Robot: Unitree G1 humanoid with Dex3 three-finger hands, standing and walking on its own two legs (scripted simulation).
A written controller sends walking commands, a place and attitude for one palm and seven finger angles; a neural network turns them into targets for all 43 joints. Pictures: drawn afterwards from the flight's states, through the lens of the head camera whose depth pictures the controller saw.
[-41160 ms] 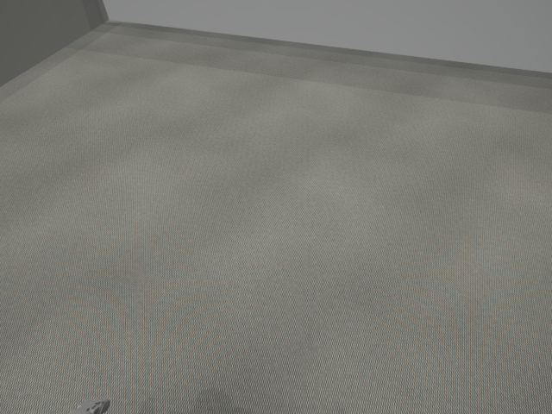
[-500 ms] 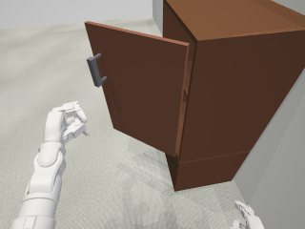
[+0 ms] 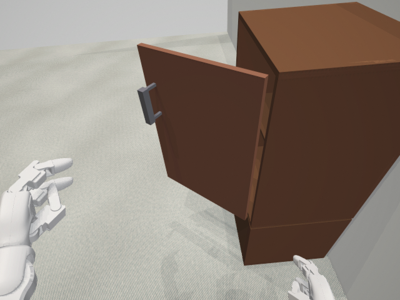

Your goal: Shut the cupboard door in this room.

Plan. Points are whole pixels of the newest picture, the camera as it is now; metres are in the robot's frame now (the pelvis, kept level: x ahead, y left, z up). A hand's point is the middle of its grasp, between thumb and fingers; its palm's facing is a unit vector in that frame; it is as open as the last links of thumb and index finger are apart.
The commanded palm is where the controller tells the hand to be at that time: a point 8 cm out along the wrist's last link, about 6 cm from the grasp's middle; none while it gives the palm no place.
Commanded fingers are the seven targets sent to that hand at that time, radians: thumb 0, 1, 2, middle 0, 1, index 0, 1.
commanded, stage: draw the hand back to the body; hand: left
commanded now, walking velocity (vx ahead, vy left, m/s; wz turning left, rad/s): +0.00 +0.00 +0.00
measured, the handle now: (151, 103) +0.66 +0.24 +0.05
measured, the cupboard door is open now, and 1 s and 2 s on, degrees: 50 50 50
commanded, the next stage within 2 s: step back with the hand held close in 0.46 s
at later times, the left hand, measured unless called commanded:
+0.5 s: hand (54, 217) +0.19 +0.25 +0.16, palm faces +0.45 -0.80 -0.41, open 7.4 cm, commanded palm +0.14 +0.29 +0.17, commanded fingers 0.00 0.90 0.90 -0.20 -0.30 -0.20 -0.30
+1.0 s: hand (22, 231) +0.16 +0.29 +0.16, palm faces +0.39 -0.77 -0.50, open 7.5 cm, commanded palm +0.11 +0.32 +0.17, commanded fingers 0.00 0.90 0.90 -0.20 -0.30 -0.20 -0.30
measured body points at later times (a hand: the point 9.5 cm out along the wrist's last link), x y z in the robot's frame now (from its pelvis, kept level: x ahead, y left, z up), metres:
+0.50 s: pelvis +0.00 -0.01 +0.00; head -0.03 -0.05 +0.45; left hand +0.16 +0.29 +0.18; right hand +0.20 -0.23 -0.09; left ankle +0.00 +0.12 -0.74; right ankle -0.04 -0.12 -0.74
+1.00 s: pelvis -0.03 +0.02 +0.00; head -0.03 +0.00 +0.45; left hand +0.14 +0.32 +0.18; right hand +0.14 -0.23 -0.09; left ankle +0.00 +0.12 -0.74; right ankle -0.04 -0.12 -0.74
